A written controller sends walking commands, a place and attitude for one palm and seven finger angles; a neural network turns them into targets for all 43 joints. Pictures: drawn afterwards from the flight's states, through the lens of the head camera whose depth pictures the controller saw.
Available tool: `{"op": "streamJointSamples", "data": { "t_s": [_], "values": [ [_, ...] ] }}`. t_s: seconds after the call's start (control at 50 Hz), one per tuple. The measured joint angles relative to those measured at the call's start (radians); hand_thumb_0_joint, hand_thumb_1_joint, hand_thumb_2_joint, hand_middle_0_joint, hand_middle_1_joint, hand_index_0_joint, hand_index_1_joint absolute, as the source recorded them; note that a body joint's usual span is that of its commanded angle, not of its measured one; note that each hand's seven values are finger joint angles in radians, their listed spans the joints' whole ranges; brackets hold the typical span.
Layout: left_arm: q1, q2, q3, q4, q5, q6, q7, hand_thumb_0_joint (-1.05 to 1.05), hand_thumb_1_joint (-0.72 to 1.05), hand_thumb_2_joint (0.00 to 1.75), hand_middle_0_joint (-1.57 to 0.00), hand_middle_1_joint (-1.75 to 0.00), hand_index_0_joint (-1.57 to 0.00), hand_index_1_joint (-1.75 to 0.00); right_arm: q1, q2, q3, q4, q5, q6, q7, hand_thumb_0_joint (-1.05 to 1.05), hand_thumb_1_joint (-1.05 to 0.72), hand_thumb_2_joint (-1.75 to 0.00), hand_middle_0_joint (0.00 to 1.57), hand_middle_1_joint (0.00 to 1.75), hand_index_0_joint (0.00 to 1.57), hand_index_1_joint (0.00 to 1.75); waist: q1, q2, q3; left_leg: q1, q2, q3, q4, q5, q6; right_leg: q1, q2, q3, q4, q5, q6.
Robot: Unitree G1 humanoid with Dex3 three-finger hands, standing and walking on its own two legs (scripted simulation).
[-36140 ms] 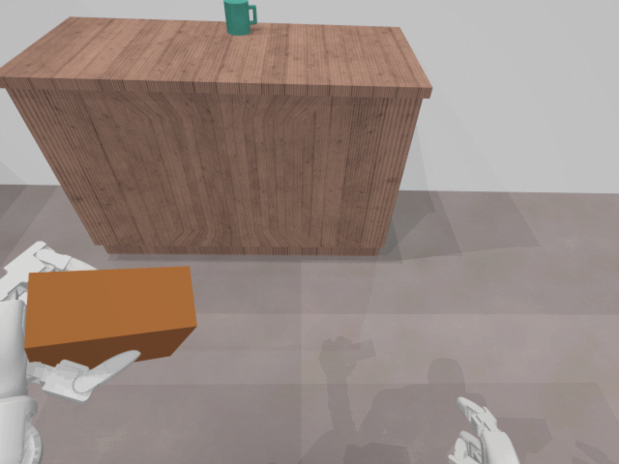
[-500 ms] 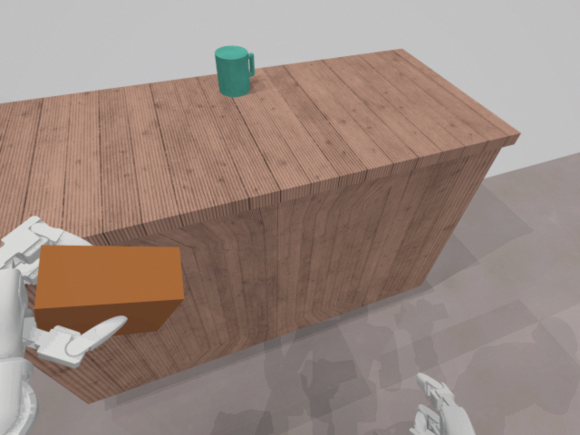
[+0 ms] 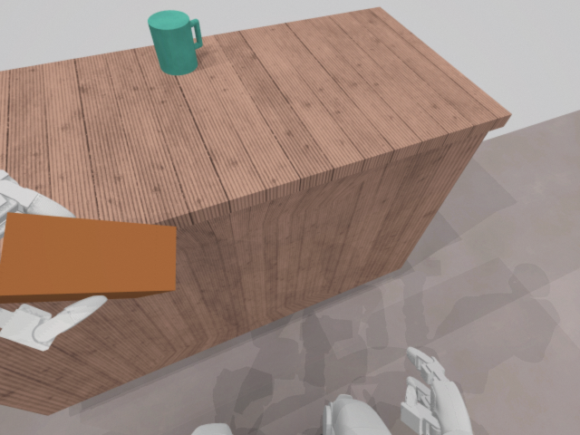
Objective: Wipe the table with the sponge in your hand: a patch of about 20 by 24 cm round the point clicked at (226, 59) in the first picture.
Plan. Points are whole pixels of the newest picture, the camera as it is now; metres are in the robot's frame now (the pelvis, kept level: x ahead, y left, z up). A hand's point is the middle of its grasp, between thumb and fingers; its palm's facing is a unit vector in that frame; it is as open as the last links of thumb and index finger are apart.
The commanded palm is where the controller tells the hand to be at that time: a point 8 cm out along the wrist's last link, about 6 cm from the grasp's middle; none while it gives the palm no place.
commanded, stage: shuffle to correct the standing spot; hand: left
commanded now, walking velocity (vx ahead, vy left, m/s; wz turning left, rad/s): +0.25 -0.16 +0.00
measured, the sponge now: (111, 265) +0.25 +0.20 +0.15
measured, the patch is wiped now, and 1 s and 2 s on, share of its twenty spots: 0.00 0.00 0.00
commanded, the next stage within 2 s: come to a stop and stand still in 1.52 s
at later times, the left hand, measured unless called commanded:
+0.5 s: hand (199, 172) +0.33 +0.12 +0.21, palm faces +0.39 -0.79 -0.47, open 10.3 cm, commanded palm +0.27 +0.17 +0.19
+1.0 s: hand (281, 136) +0.40 +0.05 +0.20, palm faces +0.47 -0.78 -0.41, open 10.3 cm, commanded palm +0.34 +0.08 +0.19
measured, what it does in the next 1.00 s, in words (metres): steps to the right: right foot, then left foot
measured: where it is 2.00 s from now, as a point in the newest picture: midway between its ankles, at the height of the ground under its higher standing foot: (330, 420)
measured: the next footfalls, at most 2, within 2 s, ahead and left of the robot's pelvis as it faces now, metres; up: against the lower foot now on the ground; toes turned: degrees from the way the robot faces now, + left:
right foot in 0.08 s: +0.14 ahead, -0.16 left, +0.00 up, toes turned -5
left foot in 0.30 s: +0.16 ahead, +0.07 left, +0.00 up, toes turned +8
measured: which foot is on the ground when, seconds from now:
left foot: down 0.00-0.08, up 0.10-0.28, down 0.30-0.54, up 0.56-0.86, down 0.88-1.00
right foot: up 0.00-0.06, down 0.08-0.28, up 0.30-0.52, down 0.54-1.00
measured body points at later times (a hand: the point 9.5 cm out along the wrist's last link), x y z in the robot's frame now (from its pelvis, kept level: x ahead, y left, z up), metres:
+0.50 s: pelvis +0.11 -0.12 +0.00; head +0.15 -0.10 +0.44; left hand +0.31 +0.16 +0.23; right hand +0.29 -0.32 -0.08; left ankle +0.12 +0.07 -0.73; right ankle +0.17 -0.22 -0.71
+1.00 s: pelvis +0.19 -0.20 -0.01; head +0.18 -0.21 +0.44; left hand +0.36 +0.08 +0.22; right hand +0.38 -0.43 -0.08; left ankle +0.22 -0.07 -0.73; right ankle +0.20 -0.27 -0.72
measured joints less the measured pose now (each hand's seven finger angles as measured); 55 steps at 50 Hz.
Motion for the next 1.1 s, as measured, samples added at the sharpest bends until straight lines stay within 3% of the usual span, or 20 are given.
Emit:
{"op": "streamJointSamples", "data": {
  "t_s": [0.06, 0.1, 0.14, 0.18, 0.26, 0.3, 0.36, 0.4, 0.44, 0.5, 0.54, 0.56, 0.6, 0.66, 0.76, 0.88, 0.94, 1.02, 1.06, 1.1],
  "values": [
    [0.081, 0.024, 0.030, -0.036, -0.003, -0.023, 0.004, 0.00, -0.51, 1.04, -0.73, -1.33, -0.73, -1.32, 0.044, 0.000, 0.003, -0.023, 0.004, -0.011, 0.007, 0.01, -0.90, -0.90, 0.20, 0.30, 0.20, 0.30, 0.021, 0.049, -0.018, -0.010, 0.054, -0.020, 0.056, -0.056, -0.007, 0.088, -0.022, -0.035, -0.285, 0.066, 0.009],
    [0.093, 0.030, 0.035, -0.031, 0.001, -0.028, 0.009, 0.00, -0.51, 1.04, -0.73, -1.33, -0.73, -1.32, 0.055, -0.010, 0.003, -0.015, 0.008, -0.012, 0.003, 0.01, -0.90, -0.90, 0.20, 0.30, 0.20, 0.30, 0.032, 0.072, -0.030, -0.062, 0.072, -0.055, 0.209, -0.151, 0.027, 0.114, -0.008, -0.049, -0.319, 0.088, 0.011],
    [0.048, -0.007, 0.000, 0.006, 0.008, -0.015, 0.008, 0.00, -0.51, 1.04, -0.73, -1.33, -0.73, -1.32, 0.035, -0.032, -0.005, 0.034, 0.013, 0.003, -0.005, 0.01, -0.90, -0.90, 0.20, 0.30, 0.20, 0.30, 0.033, 0.084, -0.025, -0.138, 0.037, -0.088, 0.431, -0.224, 0.038, 0.121, -0.004, -0.072, -0.272, 0.052, 0.009],
    [0.003, -0.050, -0.034, 0.046, 0.012, 0.007, 0.010, 0.00, -0.51, 1.04, -0.73, -1.32, -0.73, -1.32, 0.019, -0.048, -0.008, 0.075, 0.015, 0.017, -0.008, 0.01, -0.90, -0.90, 0.20, 0.30, 0.20, 0.30, 0.043, 0.064, -0.026, -0.188, 0.000, -0.059, 0.542, -0.239, 0.043, 0.146, -0.007, -0.076, -0.283, 0.036, -0.002],
    [-0.012, -0.092, -0.051, 0.048, 0.003, 0.043, 0.029, 0.00, -0.51, 1.04, -0.73, -1.32, -0.73, -1.32, -0.002, -0.061, 0.000, 0.069, 0.004, 0.036, -0.015, 0.01, -0.91, -0.90, 0.20, 0.30, 0.20, 0.30, 0.034, -0.013, -0.031, -0.145, -0.036, 0.029, 0.284, -0.136, 0.051, 0.170, -0.011, -0.062, -0.290, 0.019, -0.013],
    [-0.008, -0.089, -0.056, 0.009, -0.006, 0.045, 0.036, 0.00, -0.51, 1.04, -0.73, -1.32, -0.73, -1.32, -0.001, -0.079, -0.008, 0.028, -0.001, 0.023, -0.019, 0.01, -0.91, -0.90, 0.20, 0.30, 0.20, 0.30, 0.020, -0.010, -0.037, -0.087, -0.035, 0.026, 0.117, -0.020, 0.057, 0.147, 0.006, -0.065, -0.187, -0.050, -0.017],
    [-0.033, -0.052, -0.045, -0.006, 0.006, 0.019, 0.030, 0.00, -0.51, 1.04, -0.73, -1.32, -0.73, -1.32, -0.031, -0.040, -0.027, 0.023, 0.000, 0.017, -0.019, 0.01, -0.91, -0.90, 0.20, 0.30, 0.20, 0.30, 0.011, -0.061, -0.013, -0.058, -0.035, 0.038, 0.165, -0.059, 0.035, 0.076, 0.023, 0.001, 0.087, -0.115, -0.010],
    [-0.039, -0.027, -0.033, -0.013, 0.010, 0.018, 0.018, 0.00, -0.51, 1.04, -0.73, -1.32, -0.73, -1.32, -0.025, -0.016, -0.022, 0.012, 0.001, 0.017, -0.011, 0.01, -0.91, -0.90, 0.20, 0.30, 0.20, 0.30, -0.002, -0.066, -0.024, -0.039, -0.025, 0.023, 0.125, -0.061, 0.017, 0.032, 0.024, -0.007, 0.153, -0.101, 0.002],
    [-0.030, -0.011, -0.018, -0.029, 0.011, 0.011, 0.012, -0.01, -0.52, 1.04, -0.73, -1.32, -0.73, -1.32, -0.011, -0.005, -0.015, -0.001, 0.002, 0.009, -0.003, 0.01, -0.91, -0.90, 0.20, 0.30, 0.20, 0.30, -0.009, -0.042, -0.034, -0.024, -0.001, 0.000, 0.072, -0.039, -0.003, 0.016, 0.016, -0.027, 0.090, -0.070, 0.009],
    [0.027, 0.008, 0.018, -0.055, -0.002, -0.008, 0.016, 0.00, -0.51, 1.04, -0.73, -1.32, -0.73, -1.32, 0.018, -0.006, -0.006, -0.027, 0.006, 0.001, 0.004, 0.01, -0.91, -0.90, 0.20, 0.30, 0.20, 0.30, 0.002, 0.015, -0.049, -0.009, 0.047, -0.016, 0.037, -0.033, -0.030, 0.069, 0.005, -0.057, -0.180, 0.003, 0.013],
    [0.063, 0.035, 0.042, -0.055, -0.006, -0.012, 0.021, 0.00, -0.51, 1.04, -0.73, -1.32, -0.73, -1.32, 0.039, -0.013, -0.004, -0.042, 0.010, -0.001, 0.005, 0.01, -0.90, -0.90, 0.20, 0.30, 0.20, 0.30, 0.010, 0.046, -0.061, -0.035, 0.074, -0.027, 0.113, -0.079, -0.010, 0.132, 0.008, -0.069, -0.341, 0.053, 0.003],
    [0.059, 0.032, 0.037, -0.043, -0.002, -0.010, 0.020, 0.00, -0.51, 1.04, -0.73, -1.32, -0.73, -1.32, 0.034, -0.021, -0.008, -0.030, 0.014, 0.003, 0.003, 0.01, -0.90, -0.90, 0.20, 0.30, 0.20, 0.30, 0.013, 0.066, -0.057, -0.069, 0.076, -0.050, 0.214, -0.130, 0.007, 0.128, 0.018, -0.081, -0.316, 0.054, -0.011],
    [0.035, 0.001, 0.001, 0.002, -0.001, 0.002, 0.016, 0.00, -0.51, 1.04, -0.73, -1.32, -0.73, -1.32, 0.018, -0.039, -0.013, 0.016, 0.019, 0.021, -0.006, 0.01, -0.90, -0.90, 0.20, 0.30, 0.20, 0.30, 0.016, 0.079, -0.048, -0.143, 0.029, -0.081, 0.439, -0.215, 0.022, 0.137, 0.017, -0.096, -0.283, 0.039, -0.033],
    [0.030, -0.056, -0.036, 0.060, 0.002, 0.024, 0.014, 0.00, -0.51, 1.04, -0.73, -1.32, -0.73, -1.32, 0.007, -0.055, -0.007, 0.064, 0.017, 0.038, -0.012, 0.01, -0.91, -0.90, 0.20, 0.30, 0.20, 0.30, 0.024, 0.054, -0.048, -0.224, -0.023, -0.039, 0.600, -0.204, 0.023, 0.175, 0.011, -0.094, -0.327, 0.048, -0.049],
    [0.055, -0.094, -0.068, 0.062, -0.001, 0.047, 0.030, 0.00, -0.51, 1.04, -0.73, -1.32, -0.73, -1.32, 0.007, -0.061, 0.001, 0.064, -0.001, 0.039, -0.028, 0.01, -0.91, -0.90, 0.20, 0.30, 0.20, 0.30, 0.022, -0.002, -0.048, -0.208, -0.041, 0.036, 0.344, -0.099, 0.036, 0.227, 0.022, -0.096, -0.408, 0.069, -0.073],
    [0.034, -0.069, -0.086, -0.037, -0.012, 0.020, 0.047, 0.00, -0.52, 1.04, -0.73, -1.32, -0.73, -1.32, 0.026, -0.081, -0.020, 0.033, -0.005, 0.011, -0.043, 0.01, -0.91, -0.90, 0.20, 0.30, 0.20, 0.30, 0.018, -0.015, -0.075, -0.033, -0.069, 0.052, -0.010, 0.033, 0.065, 0.245, 0.056, -0.121, -0.359, 0.009, -0.087],
    [0.012, -0.037, -0.048, -0.014, -0.014, -0.003, 0.050, 0.00, -0.52, 1.04, -0.73, -1.32, -0.73, -1.32, 0.011, -0.070, -0.026, 0.027, 0.006, 0.021, -0.050, 0.01, -0.91, -0.90, 0.20, 0.30, 0.20, 0.30, 0.009, -0.037, -0.091, -0.022, -0.083, 0.062, 0.019, 0.020, 0.058, 0.223, 0.042, -0.079, -0.261, -0.060, -0.037],
    [0.001, -0.027, -0.025, 0.092, -0.004, 0.012, 0.042, 0.00, -0.52, 1.04, -0.73, -1.32, -0.73, -1.32, 0.013, -0.062, -0.017, 0.013, 0.011, 0.024, -0.055, 0.01, -0.91, -0.90, 0.20, 0.30, 0.20, 0.30, -0.019, 0.021, -0.125, -0.028, -0.072, 0.031, 0.050, -0.006, 0.042, 0.216, 0.033, -0.045, -0.255, -0.099, 0.001],
    [0.013, -0.034, -0.032, 0.123, 0.000, 0.023, 0.036, 0.00, -0.51, 1.04, -0.73, -1.32, -0.73, -1.32, 0.024, -0.060, -0.013, 0.014, 0.015, 0.027, -0.048, 0.01, -0.91, -0.90, 0.20, 0.30, 0.20, 0.30, -0.015, 0.061, -0.134, -0.052, -0.054, 0.004, 0.124, -0.058, 0.050, 0.235, 0.053, -0.074, -0.290, -0.009, -0.035],
    [0.024, -0.060, -0.058, 0.142, -0.003, 0.030, 0.026, 0.00, -0.51, 1.04, -0.73, -1.32, -0.73, -1.32, 0.040, -0.054, -0.012, 0.036, 0.016, 0.031, -0.036, 0.01, -0.91, -0.90, 0.20, 0.30, 0.20, 0.30, -0.002, 0.060, -0.142, -0.104, -0.080, -0.027, 0.290, -0.116, 0.047, 0.254, 0.055, -0.077, -0.311, -0.029, -0.074]
  ]
}}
